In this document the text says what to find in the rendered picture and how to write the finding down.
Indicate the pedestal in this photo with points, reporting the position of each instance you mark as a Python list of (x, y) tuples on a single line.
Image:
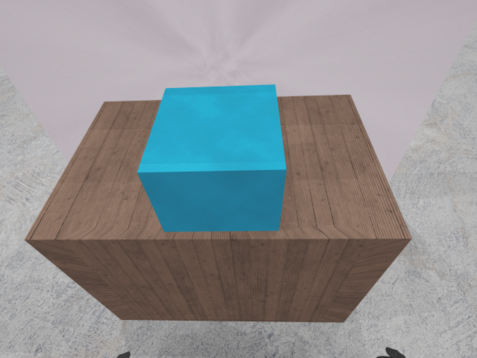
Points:
[(340, 226)]

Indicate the carton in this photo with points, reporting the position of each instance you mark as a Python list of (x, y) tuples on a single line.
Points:
[(215, 161)]

